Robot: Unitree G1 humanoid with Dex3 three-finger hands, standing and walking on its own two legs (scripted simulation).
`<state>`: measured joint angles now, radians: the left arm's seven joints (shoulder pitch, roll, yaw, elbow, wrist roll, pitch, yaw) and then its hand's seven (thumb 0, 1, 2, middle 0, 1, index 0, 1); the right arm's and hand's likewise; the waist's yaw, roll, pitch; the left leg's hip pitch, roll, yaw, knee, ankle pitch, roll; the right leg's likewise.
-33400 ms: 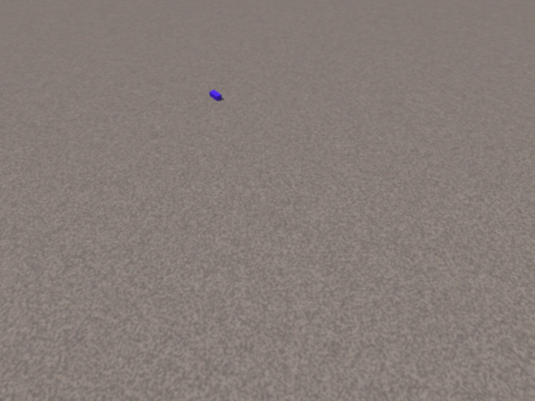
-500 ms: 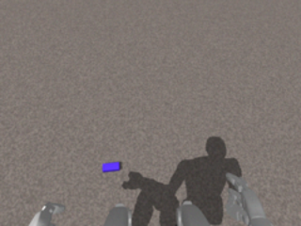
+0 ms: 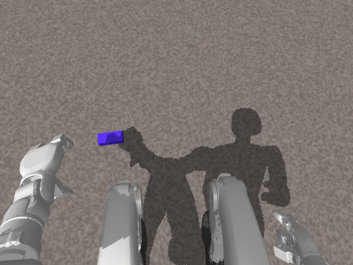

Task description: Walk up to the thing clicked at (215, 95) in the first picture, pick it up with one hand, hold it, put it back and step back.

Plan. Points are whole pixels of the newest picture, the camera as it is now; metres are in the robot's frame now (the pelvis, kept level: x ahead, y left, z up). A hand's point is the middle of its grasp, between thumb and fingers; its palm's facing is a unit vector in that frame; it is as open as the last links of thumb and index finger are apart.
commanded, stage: rise first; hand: left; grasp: from above
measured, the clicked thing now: (110, 138) +0.51 +0.24 -0.44
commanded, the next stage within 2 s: none
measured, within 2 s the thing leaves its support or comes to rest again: neither
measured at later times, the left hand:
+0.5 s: hand (76, 153) +0.41 +0.29 -0.25, palm faces -0.46 -0.03 -0.89, open 13.1 cm
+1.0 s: hand (86, 145) +0.45 +0.28 -0.30, palm faces -0.46 -0.05 -0.89, open 13.2 cm
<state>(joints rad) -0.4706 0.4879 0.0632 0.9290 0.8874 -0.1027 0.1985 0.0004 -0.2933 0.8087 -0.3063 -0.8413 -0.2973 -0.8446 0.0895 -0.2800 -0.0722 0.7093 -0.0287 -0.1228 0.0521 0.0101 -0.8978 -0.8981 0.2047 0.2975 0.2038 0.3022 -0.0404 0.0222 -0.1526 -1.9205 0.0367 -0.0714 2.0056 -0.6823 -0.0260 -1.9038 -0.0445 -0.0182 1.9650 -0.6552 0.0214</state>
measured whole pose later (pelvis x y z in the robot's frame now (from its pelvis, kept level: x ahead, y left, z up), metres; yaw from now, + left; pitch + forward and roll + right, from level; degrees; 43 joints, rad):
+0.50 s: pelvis -0.01 +0.01 -0.09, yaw -2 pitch +34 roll -6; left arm -0.79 0.63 0.07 1.30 1.23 -0.21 0.38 0.00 -0.34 0.87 -0.26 -0.81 -0.25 -0.81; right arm 0.13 -0.26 -0.03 0.78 -0.11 -0.06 0.10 0.01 -0.90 -0.90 0.21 0.30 0.20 0.30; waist -0.16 0.00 -0.10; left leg -2.20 0.02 -0.11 2.30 -0.69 -0.01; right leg -2.15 -0.04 -0.02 2.22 -0.65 0.04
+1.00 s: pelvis +0.00 +0.01 -0.12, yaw -4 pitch +35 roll -7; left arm -0.92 0.68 0.12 1.45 1.25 -0.18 0.43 0.00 -0.35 0.86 -0.23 -0.85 -0.23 -0.85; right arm 0.13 -0.26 0.01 0.78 -0.16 -0.06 0.14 0.00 -0.90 -0.90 0.21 0.30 0.20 0.30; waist -0.21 0.00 -0.06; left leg -2.30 0.02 -0.13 2.40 -0.71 -0.01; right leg -2.25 -0.03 -0.02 2.32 -0.67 0.05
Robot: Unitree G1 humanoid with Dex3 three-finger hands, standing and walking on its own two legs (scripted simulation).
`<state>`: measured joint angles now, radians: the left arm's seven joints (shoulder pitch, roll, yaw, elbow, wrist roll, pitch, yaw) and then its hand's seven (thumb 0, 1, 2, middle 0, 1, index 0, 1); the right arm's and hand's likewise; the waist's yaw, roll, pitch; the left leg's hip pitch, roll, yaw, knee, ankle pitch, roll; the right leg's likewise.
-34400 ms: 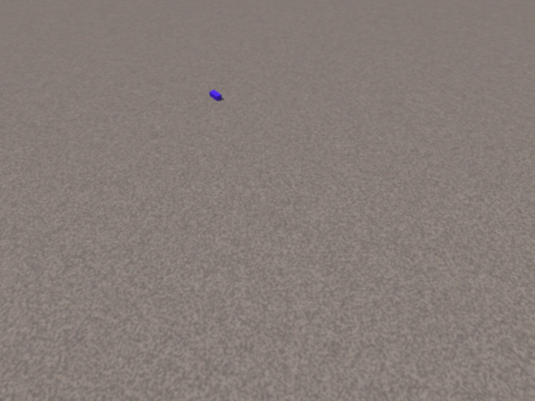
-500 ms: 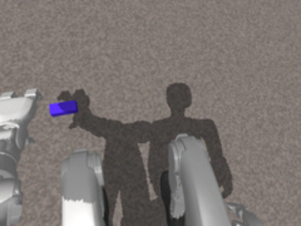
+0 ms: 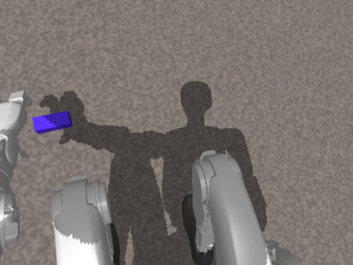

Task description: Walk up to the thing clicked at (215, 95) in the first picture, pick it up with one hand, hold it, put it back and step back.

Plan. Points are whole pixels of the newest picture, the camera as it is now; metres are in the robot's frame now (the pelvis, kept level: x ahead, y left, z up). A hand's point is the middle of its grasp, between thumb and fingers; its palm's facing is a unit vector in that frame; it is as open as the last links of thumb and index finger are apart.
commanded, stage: rise first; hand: left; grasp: from above
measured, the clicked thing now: (53, 122) +0.50 +0.26 -0.32
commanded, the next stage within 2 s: none
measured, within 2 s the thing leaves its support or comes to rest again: neither
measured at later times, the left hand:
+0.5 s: hand (21, 132) +0.45 +0.29 -0.20, palm faces -0.45 -0.09 -0.89, open 13.1 cm
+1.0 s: hand (21, 126) +0.46 +0.30 -0.20, palm faces -0.45 -0.08 -0.89, open 13.0 cm
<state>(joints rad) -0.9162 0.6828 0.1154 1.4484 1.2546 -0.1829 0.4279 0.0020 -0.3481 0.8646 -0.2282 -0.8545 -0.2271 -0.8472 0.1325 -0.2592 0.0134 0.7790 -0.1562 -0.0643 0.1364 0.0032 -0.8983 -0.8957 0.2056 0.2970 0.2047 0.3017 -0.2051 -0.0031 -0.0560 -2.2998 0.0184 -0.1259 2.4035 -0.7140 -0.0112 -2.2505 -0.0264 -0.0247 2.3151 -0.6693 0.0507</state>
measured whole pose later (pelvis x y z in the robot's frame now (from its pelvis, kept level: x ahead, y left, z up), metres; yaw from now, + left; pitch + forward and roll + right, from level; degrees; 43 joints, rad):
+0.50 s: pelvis +0.00 +0.00 -0.01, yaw -1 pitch +34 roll -8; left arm -0.95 0.73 0.13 1.50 1.27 -0.19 0.46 0.00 -0.34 0.85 -0.23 -0.87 -0.23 -0.86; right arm 0.13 -0.28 0.05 0.77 -0.18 -0.07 0.15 0.00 -0.90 -0.90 0.20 0.30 0.20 0.30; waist -0.23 -0.01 -0.02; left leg -2.33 0.02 -0.15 2.45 -0.72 -0.02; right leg -2.27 -0.02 -0.04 2.35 -0.67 0.05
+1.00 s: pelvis +0.00 +0.00 -0.02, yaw -2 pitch +33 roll -9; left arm -1.00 0.79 0.13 1.55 1.28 -0.20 0.46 0.00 -0.32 0.85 -0.28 -0.80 -0.27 -0.81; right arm 0.15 -0.29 0.09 0.75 -0.19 -0.08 0.17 0.00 -0.90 -0.90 0.21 0.30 0.20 0.30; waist -0.27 -0.02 0.00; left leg -2.35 0.01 -0.16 2.47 -0.72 -0.01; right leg -2.28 -0.02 -0.05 2.36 -0.66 0.06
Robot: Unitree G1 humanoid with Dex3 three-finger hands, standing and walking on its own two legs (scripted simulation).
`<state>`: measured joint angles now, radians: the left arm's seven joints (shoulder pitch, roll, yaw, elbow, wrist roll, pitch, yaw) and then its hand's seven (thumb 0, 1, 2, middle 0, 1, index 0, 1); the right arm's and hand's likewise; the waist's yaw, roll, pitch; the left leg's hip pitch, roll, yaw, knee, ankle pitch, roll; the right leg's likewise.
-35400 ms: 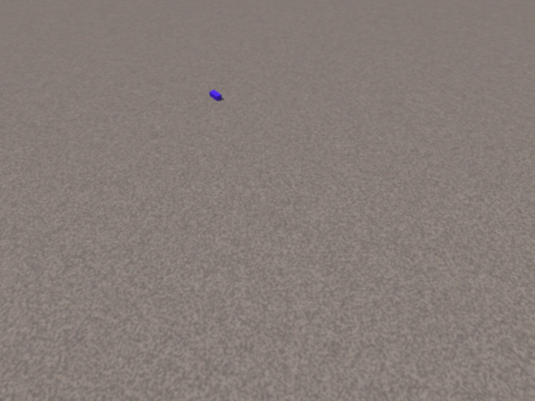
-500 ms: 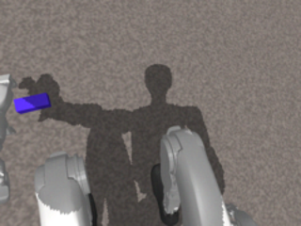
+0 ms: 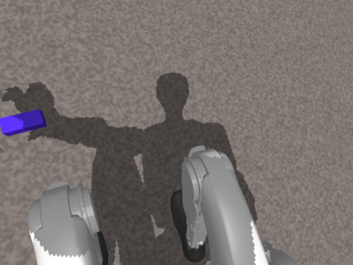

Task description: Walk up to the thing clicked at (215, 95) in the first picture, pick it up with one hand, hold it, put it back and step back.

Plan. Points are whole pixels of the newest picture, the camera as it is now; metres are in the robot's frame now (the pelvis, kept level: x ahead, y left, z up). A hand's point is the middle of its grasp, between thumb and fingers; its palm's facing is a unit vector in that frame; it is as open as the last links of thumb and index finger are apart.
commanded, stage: rise first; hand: left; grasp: from above
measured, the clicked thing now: (23, 122) +0.49 +0.27 -0.30
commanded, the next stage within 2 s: approach in 1.04 s
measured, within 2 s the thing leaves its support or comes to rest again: neither
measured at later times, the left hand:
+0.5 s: hand out of the picture +0.45 +0.31 -0.17, palm faces -0.44 -0.09 -0.89, open 12.9 cm
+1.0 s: hand out of the picture +0.45 +0.31 -0.17, palm faces -0.45 -0.10 -0.89, open 12.4 cm
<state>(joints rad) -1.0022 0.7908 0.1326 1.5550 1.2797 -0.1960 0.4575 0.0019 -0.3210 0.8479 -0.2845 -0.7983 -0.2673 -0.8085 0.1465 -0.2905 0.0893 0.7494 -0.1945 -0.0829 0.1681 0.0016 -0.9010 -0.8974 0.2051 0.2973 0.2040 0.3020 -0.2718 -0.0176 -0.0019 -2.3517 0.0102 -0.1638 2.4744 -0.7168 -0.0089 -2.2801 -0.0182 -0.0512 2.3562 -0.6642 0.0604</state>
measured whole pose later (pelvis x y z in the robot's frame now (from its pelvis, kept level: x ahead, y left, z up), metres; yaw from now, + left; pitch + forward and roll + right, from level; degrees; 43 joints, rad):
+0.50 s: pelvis +0.00 +0.00 +0.00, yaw +0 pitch +33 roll -10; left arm -1.01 0.80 0.12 1.54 1.28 -0.20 0.43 0.00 -0.30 0.83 -0.31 -0.77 -0.29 -0.79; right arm 0.16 -0.29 0.10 0.74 -0.19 -0.07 0.17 0.00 -0.90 -0.90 0.21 0.30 0.20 0.30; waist -0.27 -0.01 -0.01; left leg -2.35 0.01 -0.16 2.47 -0.71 -0.01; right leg -2.28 -0.02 -0.05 2.35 -0.66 0.06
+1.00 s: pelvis +0.00 +0.00 +0.00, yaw +0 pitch +33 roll -9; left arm -1.02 0.81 0.12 1.56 1.28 -0.20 0.42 0.00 -0.23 0.78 -0.37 -0.71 -0.35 -0.73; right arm 0.17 -0.29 0.11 0.73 -0.18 -0.08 0.16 0.00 -0.90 -0.90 0.21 0.30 0.20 0.30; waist -0.28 -0.01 -0.02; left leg -2.35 0.01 -0.16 2.46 -0.70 -0.01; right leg -2.27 -0.02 -0.05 2.34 -0.65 0.06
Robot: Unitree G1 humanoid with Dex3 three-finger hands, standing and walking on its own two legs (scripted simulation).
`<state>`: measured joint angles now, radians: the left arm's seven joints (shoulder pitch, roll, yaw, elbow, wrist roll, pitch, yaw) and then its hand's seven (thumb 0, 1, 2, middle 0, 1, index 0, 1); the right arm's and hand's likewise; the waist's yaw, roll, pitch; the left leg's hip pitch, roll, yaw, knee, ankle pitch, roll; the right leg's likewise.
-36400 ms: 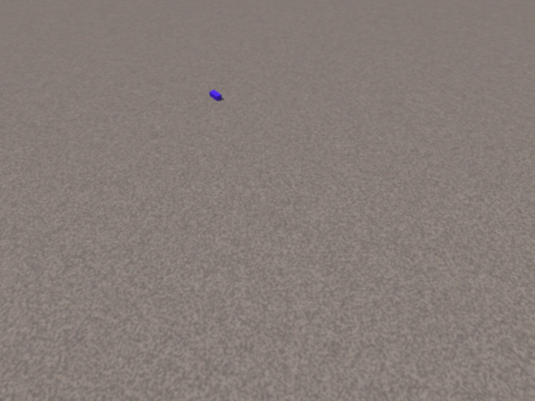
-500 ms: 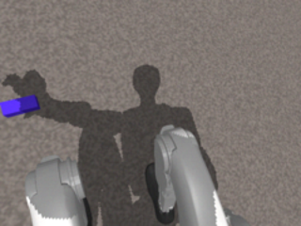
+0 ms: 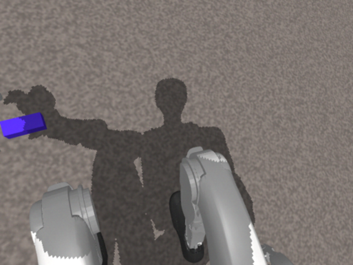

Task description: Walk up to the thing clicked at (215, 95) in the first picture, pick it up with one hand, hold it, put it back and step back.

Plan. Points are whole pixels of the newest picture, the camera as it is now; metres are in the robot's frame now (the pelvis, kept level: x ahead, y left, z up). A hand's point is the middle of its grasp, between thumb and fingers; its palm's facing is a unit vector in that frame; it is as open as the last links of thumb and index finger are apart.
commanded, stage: rise first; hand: left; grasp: from above
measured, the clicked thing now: (24, 125) +0.50 +0.27 -0.30
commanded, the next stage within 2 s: approach in 0.04 s
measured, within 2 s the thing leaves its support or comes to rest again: neither
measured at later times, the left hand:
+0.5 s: hand (13, 107) +0.50 +0.26 -0.17, palm faces -0.40 -0.07 -0.91, open 12.3 cm
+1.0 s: hand out of the picture +0.48 +0.28 -0.18, palm faces -0.44 -0.08 -0.90, open 12.1 cm
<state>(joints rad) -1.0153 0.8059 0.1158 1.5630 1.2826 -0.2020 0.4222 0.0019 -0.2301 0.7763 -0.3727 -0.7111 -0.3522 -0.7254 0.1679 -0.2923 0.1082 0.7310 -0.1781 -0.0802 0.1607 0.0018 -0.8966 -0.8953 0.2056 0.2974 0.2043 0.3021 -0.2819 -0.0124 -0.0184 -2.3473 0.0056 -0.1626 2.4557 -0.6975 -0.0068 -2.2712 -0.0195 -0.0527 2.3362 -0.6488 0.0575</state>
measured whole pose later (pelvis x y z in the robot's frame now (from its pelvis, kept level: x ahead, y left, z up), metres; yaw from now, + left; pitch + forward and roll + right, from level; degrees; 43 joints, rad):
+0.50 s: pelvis +0.00 +0.00 +0.00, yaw +0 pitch +34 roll -9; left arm -1.14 0.75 0.05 1.64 1.30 -0.14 0.49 0.00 -0.21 0.76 -0.38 -0.73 -0.36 -0.73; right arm 0.17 -0.29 0.12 0.73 -0.19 -0.10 0.17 0.00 -0.89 -0.89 0.21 0.30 0.20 0.30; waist -0.33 -0.01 -0.03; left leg -2.36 0.01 -0.17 2.46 -0.70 -0.01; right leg -2.29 -0.01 -0.06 2.34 -0.65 0.05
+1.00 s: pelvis +0.00 +0.00 -0.01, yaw +0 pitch +33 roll -9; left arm -1.08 0.78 0.04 1.56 1.25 -0.17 0.41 0.00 -0.20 0.76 -0.39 -0.72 -0.37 -0.73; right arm 0.19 -0.29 0.13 0.73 -0.18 -0.10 0.17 0.00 -0.89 -0.89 0.21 0.30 0.20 0.30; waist -0.30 -0.01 0.00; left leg -2.36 0.00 -0.18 2.48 -0.71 -0.02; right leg -2.29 -0.01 -0.06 2.35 -0.65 0.06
